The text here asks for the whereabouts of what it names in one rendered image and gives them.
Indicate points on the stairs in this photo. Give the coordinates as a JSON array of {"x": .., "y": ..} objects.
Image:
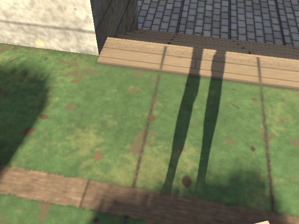
[{"x": 212, "y": 44}]

